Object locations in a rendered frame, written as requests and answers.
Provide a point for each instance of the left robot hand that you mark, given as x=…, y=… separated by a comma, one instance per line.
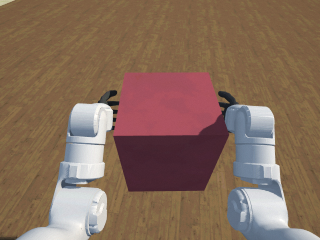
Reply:
x=104, y=99

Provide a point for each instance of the carton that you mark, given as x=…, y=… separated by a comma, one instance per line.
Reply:
x=169, y=131

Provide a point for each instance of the right robot forearm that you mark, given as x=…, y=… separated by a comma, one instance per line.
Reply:
x=254, y=135

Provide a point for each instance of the robot left upper arm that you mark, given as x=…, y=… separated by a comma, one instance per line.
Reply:
x=76, y=214

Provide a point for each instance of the right robot hand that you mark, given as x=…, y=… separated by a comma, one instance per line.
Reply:
x=230, y=99

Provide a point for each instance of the robot right upper arm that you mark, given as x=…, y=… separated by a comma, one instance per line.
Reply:
x=260, y=214

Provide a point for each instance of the left robot forearm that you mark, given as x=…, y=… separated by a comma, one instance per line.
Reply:
x=86, y=137

